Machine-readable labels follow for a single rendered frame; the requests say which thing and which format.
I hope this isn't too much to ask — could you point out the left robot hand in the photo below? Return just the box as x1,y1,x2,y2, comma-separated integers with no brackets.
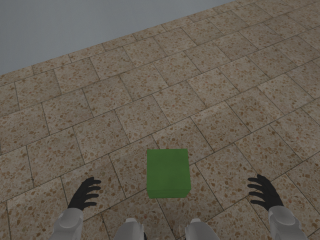
67,177,101,211

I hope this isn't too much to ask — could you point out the robot right thigh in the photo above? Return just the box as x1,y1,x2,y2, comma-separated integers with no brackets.
185,221,220,240

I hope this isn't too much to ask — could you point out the carton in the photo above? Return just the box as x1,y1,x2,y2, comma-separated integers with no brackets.
146,148,192,199

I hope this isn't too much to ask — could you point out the robot left forearm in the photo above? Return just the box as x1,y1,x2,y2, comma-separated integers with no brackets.
48,207,84,240

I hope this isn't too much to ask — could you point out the right robot hand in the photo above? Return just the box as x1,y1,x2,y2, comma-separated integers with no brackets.
247,174,284,212

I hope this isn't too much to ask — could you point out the robot right shin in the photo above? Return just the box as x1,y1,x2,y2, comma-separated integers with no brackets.
190,218,201,223

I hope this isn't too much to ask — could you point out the robot right forearm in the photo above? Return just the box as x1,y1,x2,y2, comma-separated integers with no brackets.
268,205,309,240

